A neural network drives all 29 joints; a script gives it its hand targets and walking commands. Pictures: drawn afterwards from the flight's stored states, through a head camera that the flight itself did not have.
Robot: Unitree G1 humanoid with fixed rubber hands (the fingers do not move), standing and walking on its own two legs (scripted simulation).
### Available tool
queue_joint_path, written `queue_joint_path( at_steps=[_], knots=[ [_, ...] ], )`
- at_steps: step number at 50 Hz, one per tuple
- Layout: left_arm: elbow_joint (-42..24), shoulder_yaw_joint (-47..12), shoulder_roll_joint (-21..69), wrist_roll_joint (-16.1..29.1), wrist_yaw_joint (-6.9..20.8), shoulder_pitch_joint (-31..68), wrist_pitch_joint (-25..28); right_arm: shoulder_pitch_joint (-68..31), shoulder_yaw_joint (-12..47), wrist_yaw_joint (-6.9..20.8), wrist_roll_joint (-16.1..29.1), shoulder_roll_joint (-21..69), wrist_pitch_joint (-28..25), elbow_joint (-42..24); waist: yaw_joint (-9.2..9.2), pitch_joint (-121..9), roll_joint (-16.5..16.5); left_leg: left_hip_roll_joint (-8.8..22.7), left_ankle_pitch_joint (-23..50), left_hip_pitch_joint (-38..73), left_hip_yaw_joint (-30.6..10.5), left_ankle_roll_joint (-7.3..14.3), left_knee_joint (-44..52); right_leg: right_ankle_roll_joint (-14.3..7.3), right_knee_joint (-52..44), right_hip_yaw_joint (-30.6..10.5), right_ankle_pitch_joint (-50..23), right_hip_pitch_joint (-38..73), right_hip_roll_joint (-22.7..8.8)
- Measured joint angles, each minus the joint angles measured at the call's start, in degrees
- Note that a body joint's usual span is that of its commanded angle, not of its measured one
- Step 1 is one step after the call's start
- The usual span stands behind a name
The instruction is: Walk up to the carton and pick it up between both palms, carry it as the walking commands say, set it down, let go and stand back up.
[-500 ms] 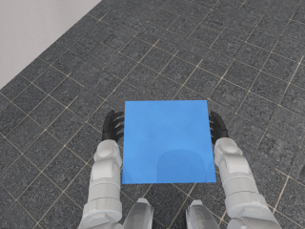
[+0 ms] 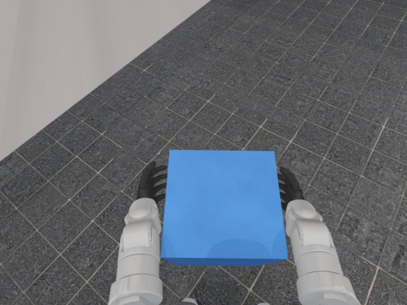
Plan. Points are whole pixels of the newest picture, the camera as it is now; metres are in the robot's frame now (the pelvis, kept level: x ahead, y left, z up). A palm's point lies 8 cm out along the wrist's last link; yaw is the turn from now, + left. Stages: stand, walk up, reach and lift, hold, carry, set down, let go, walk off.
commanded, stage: reach and lift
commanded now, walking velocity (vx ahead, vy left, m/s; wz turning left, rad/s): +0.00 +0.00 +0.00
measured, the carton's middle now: (218, 214) +0.33 +0.02 -0.09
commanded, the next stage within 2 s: none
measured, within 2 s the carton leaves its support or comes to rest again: neither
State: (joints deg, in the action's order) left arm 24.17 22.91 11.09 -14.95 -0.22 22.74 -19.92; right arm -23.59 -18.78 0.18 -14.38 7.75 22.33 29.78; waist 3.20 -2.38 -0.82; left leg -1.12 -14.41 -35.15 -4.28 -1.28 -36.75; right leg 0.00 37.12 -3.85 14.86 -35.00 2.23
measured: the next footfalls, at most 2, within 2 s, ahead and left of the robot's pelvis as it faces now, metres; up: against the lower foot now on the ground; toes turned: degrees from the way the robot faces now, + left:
none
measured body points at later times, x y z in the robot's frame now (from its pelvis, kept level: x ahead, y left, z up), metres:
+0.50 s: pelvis +0.01 +0.00 +0.02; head +0.03 -0.01 +0.47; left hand +0.32 +0.18 +0.04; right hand +0.34 -0.12 +0.02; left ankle +0.03 +0.13 -0.72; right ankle +0.03 -0.12 -0.72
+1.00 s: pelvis +0.01 +0.00 +0.03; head -0.01 +0.00 +0.47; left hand +0.32 +0.17 +0.07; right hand +0.32 -0.13 +0.05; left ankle +0.03 +0.13 -0.72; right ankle +0.03 -0.12 -0.72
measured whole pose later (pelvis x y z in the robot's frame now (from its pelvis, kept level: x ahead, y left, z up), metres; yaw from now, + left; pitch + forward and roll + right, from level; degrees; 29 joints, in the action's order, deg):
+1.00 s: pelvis +0.01 +0.00 +0.03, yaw +1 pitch -7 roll +0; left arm 12.7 15.7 9.2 -14.0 -0.5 17.1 -40.2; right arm -17.0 -13.5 0.4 -15.2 9.2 42.5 16.0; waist 1.6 4.2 -0.9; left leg -0.6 -10.9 -3.5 -5.1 -1.0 -21.6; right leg -0.2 20.7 -3.4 11.0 -2.5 1.7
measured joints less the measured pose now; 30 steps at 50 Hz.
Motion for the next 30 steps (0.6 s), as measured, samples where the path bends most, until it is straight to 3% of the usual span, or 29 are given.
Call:
queue_joint_path(
  at_steps=[18, 30],
  knots=[
    [-2.39, -1.05, -0.18, -0.92, 0.20, -0.50, -8.03, 1.28, 0.72, 0.73, -1.58, 0.59, 7.70, -3.24, 0.88, 4.24, -0.43, 0.53, 2.51, 17.20, 0.22, 0.07, 8.91, -0.21, -8.89, -0.45, -2.63, 17.07, -0.08],
    [-9.36, -4.73, -1.65, 1.65, 0.14, -4.95, -14.82, 5.26, 4.79, -0.29, -0.62, 1.61, 14.22, -10.15, 0.92, 4.68, -0.52, 0.89, 4.02, 26.32, -0.50, -0.17, 14.85, -0.55, -14.97, 0.13, -4.02, 26.47, -0.16]
  ],
)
